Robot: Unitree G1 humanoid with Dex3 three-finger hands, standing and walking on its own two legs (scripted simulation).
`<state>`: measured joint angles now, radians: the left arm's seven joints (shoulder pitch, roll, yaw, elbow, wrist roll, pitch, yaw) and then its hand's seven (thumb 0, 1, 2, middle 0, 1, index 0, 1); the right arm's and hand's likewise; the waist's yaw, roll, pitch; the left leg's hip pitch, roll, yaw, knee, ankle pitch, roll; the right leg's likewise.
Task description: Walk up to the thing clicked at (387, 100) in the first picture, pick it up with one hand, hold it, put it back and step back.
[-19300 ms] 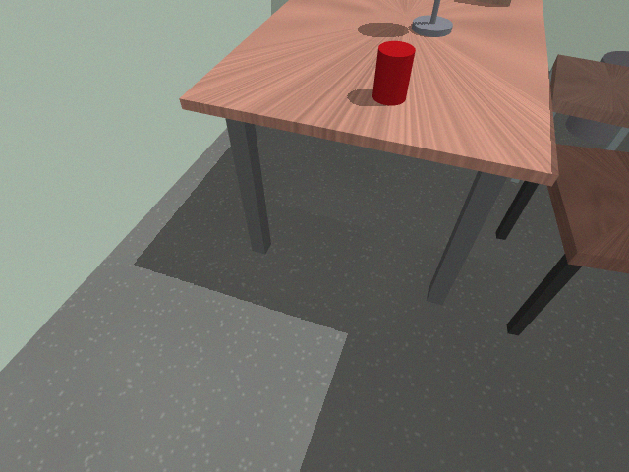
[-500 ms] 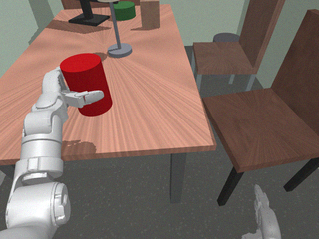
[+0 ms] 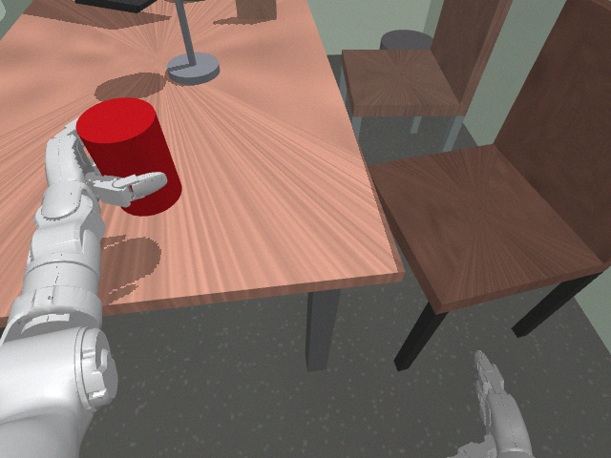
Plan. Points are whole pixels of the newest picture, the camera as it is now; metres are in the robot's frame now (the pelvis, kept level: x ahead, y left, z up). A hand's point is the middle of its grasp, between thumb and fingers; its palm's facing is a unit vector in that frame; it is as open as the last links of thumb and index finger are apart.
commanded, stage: crouch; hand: left
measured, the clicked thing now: (135, 159) +0.47 +0.20 +0.15
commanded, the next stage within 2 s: lower in 0.60 s
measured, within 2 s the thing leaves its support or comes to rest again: rests again in 1.46 s
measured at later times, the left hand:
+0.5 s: hand (126, 164) +0.50 +0.23 +0.12, palm faces +0.26 -0.96 -0.01, open 11.8 cm
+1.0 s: hand (134, 177) +0.52 +0.24 +0.08, palm faces +0.27 -0.96 -0.01, open 11.8 cm
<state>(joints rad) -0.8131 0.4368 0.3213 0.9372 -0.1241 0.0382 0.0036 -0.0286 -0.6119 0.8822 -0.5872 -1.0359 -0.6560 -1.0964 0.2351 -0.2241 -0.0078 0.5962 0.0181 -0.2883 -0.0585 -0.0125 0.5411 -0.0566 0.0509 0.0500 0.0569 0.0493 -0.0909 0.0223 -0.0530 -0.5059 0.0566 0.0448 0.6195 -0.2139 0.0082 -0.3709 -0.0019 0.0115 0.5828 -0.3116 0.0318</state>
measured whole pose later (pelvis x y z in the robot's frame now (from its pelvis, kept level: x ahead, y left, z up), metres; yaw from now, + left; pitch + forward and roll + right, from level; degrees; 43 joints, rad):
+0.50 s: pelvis +0.02 +0.00 -0.01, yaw +0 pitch +10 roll -2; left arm -0.82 0.48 0.37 1.02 -0.11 -0.08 -0.02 -0.03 -0.61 0.87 -0.60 -1.02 -0.67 -1.08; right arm 0.22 -0.22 -0.01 0.53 0.01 -0.16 -0.04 -0.01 0.52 -0.06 0.05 0.05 0.06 0.05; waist -0.12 0.02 -0.08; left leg -0.60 0.07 0.04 0.69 -0.27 0.00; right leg -0.45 0.01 0.01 0.63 -0.35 0.03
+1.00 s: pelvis +0.02 +0.00 -0.02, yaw -1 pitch +15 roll -3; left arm -0.86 0.52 0.42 1.10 -0.08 -0.17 -0.03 -0.02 -0.61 0.86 -0.61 -1.01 -0.68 -1.07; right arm 0.25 -0.22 -0.01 0.40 -0.01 -0.10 -0.02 -0.01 0.50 -0.07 0.05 0.05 0.06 0.05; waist -0.14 0.01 -0.10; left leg -0.77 0.08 0.03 0.83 -0.32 0.01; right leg -0.62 0.02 0.01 0.76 -0.41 0.03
